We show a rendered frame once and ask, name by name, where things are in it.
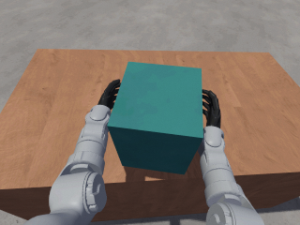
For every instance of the left robot upper arm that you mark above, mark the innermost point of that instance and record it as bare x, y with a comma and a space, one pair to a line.
74, 200

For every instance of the right robot upper arm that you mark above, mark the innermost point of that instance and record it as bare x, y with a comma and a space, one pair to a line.
226, 213

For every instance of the carton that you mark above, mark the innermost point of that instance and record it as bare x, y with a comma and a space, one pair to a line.
157, 118

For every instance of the left robot hand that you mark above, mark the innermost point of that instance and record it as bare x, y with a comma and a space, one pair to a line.
108, 97

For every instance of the robot right forearm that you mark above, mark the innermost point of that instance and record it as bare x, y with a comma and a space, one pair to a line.
217, 174

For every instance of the right robot hand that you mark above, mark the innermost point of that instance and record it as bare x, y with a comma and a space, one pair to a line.
212, 114

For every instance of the robot left forearm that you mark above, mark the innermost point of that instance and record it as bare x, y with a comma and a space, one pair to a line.
91, 145

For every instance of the pedestal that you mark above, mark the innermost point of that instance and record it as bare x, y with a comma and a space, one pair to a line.
42, 120

